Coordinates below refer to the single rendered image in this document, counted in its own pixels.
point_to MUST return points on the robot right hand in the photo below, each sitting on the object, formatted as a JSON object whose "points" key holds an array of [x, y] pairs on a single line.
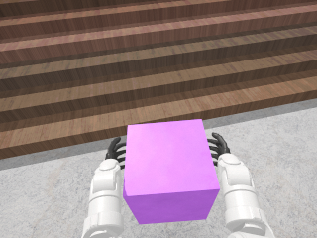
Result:
{"points": [[222, 147]]}

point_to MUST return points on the carton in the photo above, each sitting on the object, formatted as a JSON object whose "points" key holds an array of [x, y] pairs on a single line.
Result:
{"points": [[169, 173]]}

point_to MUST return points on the robot right forearm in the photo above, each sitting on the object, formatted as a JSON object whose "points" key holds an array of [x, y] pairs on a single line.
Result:
{"points": [[243, 212]]}

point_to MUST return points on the robot left forearm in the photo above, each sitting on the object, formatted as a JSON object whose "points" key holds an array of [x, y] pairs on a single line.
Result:
{"points": [[105, 219]]}

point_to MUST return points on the robot left hand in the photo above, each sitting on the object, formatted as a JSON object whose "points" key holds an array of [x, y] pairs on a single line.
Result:
{"points": [[112, 152]]}

